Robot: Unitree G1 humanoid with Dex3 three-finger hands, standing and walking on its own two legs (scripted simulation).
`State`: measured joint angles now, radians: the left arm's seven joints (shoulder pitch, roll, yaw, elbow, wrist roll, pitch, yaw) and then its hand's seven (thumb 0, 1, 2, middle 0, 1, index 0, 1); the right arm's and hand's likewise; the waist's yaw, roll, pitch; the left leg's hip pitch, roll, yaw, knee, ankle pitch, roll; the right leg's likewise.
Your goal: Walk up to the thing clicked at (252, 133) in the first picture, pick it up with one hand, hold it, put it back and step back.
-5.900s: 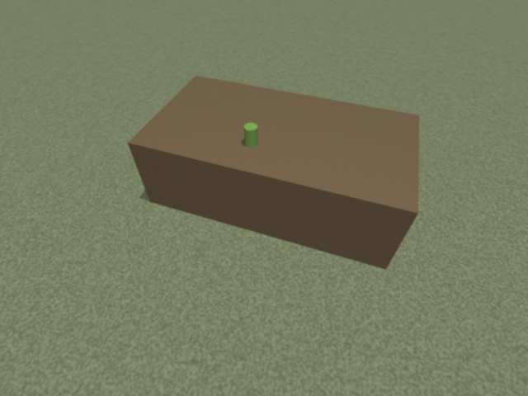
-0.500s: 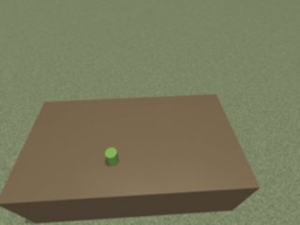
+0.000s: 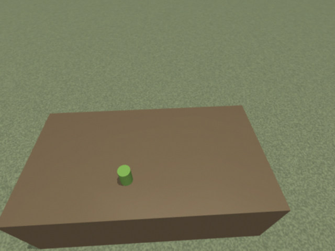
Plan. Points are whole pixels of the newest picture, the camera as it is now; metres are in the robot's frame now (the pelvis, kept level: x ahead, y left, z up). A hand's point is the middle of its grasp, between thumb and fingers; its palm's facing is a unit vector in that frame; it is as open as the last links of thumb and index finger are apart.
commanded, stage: stand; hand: left
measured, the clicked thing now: (125, 175) +0.50 +0.19 -0.35
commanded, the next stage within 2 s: go down in 0.64 s
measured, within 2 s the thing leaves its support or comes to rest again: neither
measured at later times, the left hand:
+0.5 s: hand out of the picture +0.08 +0.25 -0.15, palm faces -0.02 -0.94 -0.35, open 7.4 cm
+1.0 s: hand out of the picture +0.15 +0.26 -0.15, palm faces +0.04 -0.94 -0.35, open 11.6 cm
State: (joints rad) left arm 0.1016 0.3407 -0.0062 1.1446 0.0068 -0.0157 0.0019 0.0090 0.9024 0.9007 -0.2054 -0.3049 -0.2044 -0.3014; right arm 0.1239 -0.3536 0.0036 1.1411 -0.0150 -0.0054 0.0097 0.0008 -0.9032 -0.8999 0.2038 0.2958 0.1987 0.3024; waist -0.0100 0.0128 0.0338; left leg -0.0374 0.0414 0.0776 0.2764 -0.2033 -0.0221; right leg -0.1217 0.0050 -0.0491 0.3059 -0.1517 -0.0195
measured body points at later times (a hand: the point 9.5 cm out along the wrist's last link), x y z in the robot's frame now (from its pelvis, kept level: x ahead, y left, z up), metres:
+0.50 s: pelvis +0.00 +0.00 +0.00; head +0.00 +0.00 +0.45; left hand +0.08 +0.30 -0.13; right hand +0.07 -0.30 -0.14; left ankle -0.03 +0.13 -0.75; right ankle +0.01 -0.10 -0.75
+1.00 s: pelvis -0.01 +0.00 -0.01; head +0.03 +0.00 +0.44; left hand +0.14 +0.31 -0.12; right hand +0.08 -0.26 -0.14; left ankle -0.03 +0.13 -0.75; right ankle +0.01 -0.10 -0.75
